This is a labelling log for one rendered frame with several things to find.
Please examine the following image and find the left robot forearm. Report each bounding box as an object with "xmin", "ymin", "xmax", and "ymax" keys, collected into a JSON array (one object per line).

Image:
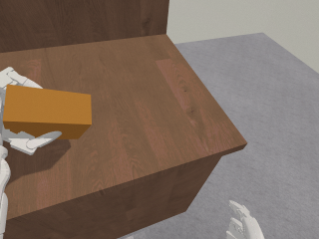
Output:
[{"xmin": 0, "ymin": 145, "xmax": 11, "ymax": 239}]

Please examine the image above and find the sponge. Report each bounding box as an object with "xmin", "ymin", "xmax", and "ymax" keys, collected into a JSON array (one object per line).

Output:
[{"xmin": 2, "ymin": 84, "xmax": 92, "ymax": 139}]

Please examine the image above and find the robot right hand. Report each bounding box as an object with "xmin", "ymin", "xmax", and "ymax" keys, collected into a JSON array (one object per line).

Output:
[{"xmin": 226, "ymin": 200, "xmax": 264, "ymax": 239}]

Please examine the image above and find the table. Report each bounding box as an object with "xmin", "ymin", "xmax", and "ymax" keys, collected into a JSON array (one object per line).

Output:
[{"xmin": 0, "ymin": 0, "xmax": 247, "ymax": 239}]

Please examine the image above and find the robot left hand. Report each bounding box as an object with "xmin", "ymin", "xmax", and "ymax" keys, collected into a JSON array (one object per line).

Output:
[{"xmin": 0, "ymin": 67, "xmax": 62, "ymax": 155}]

